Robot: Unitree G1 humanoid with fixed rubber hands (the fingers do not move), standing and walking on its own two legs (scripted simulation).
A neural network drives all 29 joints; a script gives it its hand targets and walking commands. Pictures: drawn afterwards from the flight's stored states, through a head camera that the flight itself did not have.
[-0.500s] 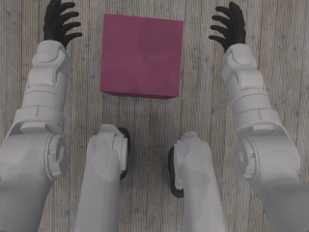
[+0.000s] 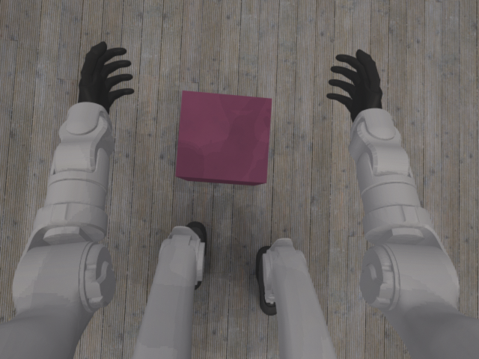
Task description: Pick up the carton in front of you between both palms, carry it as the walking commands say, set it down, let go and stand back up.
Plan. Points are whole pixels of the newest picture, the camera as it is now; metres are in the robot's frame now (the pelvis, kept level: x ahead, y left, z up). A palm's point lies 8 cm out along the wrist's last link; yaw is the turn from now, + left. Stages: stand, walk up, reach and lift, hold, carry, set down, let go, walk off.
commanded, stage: set down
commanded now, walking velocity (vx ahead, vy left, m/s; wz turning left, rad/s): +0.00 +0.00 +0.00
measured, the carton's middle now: (223, 145) +0.48 +0.05 -0.46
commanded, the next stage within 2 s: let go in 0.08 s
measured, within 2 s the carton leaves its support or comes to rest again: neither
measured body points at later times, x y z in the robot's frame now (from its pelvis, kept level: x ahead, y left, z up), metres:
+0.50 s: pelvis +0.06 +0.01 +0.13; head +0.27 +0.03 +0.52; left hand +0.38 +0.26 +0.01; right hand +0.41 -0.19 +0.01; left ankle +0.11 +0.11 -0.55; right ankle +0.05 -0.13 -0.55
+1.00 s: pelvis +0.09 -0.01 +0.19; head +0.13 +0.00 +0.64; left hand +0.25 +0.24 +0.11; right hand +0.28 -0.24 +0.11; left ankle +0.11 +0.11 -0.55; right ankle +0.05 -0.13 -0.55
